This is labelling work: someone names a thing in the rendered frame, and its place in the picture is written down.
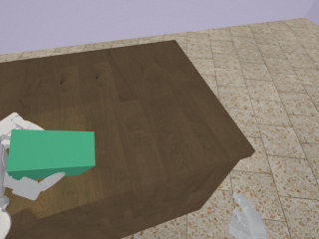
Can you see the table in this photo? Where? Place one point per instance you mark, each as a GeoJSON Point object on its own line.
{"type": "Point", "coordinates": [163, 140]}

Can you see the sponge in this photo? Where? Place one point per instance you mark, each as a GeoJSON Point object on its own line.
{"type": "Point", "coordinates": [37, 153]}

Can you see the left robot hand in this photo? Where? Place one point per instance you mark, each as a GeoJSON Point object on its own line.
{"type": "Point", "coordinates": [25, 187]}

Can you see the left robot forearm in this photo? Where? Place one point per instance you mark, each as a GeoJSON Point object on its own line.
{"type": "Point", "coordinates": [5, 217]}

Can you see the right robot hand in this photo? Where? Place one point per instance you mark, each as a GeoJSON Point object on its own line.
{"type": "Point", "coordinates": [251, 225]}

